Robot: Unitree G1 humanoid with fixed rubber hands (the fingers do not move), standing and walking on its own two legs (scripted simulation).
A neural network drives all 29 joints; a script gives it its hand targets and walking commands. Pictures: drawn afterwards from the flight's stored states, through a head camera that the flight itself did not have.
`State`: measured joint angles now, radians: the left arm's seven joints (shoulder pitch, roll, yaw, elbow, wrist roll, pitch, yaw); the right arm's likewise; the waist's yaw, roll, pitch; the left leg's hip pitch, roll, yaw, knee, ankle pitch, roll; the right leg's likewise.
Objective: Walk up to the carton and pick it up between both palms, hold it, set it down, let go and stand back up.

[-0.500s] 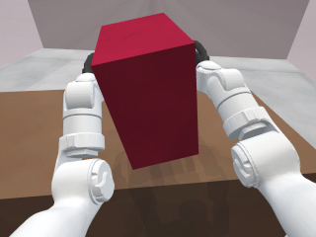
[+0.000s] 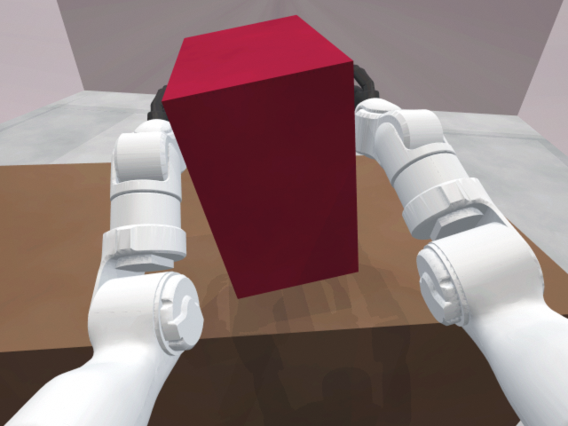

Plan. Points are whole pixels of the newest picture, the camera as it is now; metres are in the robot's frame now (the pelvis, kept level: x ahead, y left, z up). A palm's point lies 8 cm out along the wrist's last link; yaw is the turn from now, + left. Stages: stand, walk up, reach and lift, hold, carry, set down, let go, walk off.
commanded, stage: hold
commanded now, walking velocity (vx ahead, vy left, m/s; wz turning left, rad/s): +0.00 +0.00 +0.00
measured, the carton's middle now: (268, 151) +0.40 +0.01 +0.28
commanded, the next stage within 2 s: none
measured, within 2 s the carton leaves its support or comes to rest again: neither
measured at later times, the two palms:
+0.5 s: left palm (161, 136) +0.39 +0.15 +0.31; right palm (360, 117) +0.38 -0.11 +0.33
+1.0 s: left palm (158, 134) +0.39 +0.15 +0.31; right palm (358, 116) +0.38 -0.11 +0.33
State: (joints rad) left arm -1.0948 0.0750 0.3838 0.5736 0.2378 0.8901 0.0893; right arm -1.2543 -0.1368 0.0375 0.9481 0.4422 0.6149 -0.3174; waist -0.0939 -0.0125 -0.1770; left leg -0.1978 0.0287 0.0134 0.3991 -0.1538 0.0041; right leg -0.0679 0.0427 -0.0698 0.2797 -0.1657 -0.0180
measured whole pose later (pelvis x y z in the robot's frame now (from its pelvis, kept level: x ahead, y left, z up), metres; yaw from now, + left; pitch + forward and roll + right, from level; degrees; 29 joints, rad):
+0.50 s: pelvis +0.00 +0.00 +0.00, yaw +0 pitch -2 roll -2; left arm -1.10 0.08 0.37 0.57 0.24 0.89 0.10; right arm -1.26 -0.14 0.03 0.96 0.44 0.61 -0.31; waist -0.10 -0.02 -0.19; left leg -0.21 0.03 0.00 0.41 -0.16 0.00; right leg -0.07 0.04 -0.08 0.27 -0.17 -0.02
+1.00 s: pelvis +0.00 +0.00 +0.00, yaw +1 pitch -2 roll -2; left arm -1.10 0.08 0.38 0.55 0.25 0.90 0.09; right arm -1.26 -0.14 0.03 0.94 0.45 0.63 -0.32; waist -0.10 -0.02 -0.18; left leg -0.21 0.03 0.00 0.41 -0.16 0.00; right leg -0.06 0.04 -0.08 0.27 -0.17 -0.02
